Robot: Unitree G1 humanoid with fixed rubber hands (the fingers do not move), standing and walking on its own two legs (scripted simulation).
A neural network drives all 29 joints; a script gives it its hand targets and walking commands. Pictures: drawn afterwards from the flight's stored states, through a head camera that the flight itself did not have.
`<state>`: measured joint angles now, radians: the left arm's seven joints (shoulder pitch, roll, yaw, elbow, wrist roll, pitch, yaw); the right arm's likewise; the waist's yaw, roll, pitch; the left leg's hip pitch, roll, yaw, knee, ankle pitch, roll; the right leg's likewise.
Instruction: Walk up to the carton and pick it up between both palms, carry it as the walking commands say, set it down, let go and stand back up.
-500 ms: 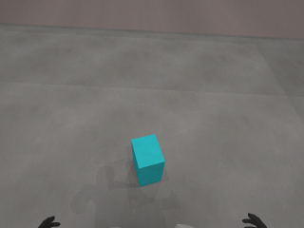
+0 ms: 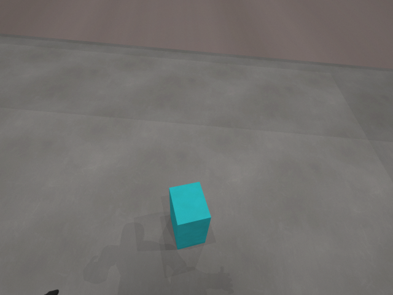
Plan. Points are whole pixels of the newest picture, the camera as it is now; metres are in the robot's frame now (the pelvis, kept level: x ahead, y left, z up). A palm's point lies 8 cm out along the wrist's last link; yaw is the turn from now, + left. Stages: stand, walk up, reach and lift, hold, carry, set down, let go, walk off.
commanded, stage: walk up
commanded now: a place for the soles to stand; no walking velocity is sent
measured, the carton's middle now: (188, 216) +0.56 +0.00 -0.61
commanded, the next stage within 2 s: none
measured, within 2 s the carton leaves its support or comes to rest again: neither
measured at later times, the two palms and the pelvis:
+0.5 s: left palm out of the picture +0.09 +0.26 -0.15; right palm (372, 275) +0.18 -0.40 -0.08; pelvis +0.09 -0.06 -0.03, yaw +8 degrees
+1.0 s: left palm (109, 276) +0.20 +0.19 -0.14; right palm (349, 239) +0.29 -0.43 -0.16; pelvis +0.16 -0.14 -0.04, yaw +15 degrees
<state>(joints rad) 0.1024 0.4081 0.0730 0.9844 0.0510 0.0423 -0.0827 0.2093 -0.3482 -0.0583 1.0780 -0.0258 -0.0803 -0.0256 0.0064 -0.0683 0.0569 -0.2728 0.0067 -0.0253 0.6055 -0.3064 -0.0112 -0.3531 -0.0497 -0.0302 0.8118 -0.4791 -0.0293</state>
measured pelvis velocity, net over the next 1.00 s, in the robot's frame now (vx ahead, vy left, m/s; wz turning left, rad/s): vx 0.16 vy -0.14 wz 0.26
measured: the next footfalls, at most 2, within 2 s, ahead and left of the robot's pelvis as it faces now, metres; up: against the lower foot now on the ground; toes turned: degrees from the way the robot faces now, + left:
left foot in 0.38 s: +0.17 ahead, +0.03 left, +0.00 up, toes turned +9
right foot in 0.72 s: +0.24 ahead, -0.23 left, +0.00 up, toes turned +24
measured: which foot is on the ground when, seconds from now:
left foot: down 0.00-0.12, up 0.14-0.36, down 0.38-1.00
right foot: down 0.00-0.38, up 0.40-0.70, down 0.72-1.00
